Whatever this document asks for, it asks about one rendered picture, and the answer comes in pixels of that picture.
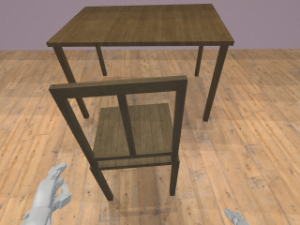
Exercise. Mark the left robot forearm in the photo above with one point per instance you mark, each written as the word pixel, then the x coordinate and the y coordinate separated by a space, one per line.
pixel 40 215

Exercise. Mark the right robot hand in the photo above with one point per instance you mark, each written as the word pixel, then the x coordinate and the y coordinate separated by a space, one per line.
pixel 235 217

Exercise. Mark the table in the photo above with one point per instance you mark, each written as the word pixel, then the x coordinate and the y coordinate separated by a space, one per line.
pixel 145 26

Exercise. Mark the chair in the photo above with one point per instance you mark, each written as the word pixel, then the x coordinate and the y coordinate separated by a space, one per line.
pixel 132 136

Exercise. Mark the left robot hand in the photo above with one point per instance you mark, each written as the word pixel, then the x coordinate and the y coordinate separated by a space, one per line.
pixel 47 188

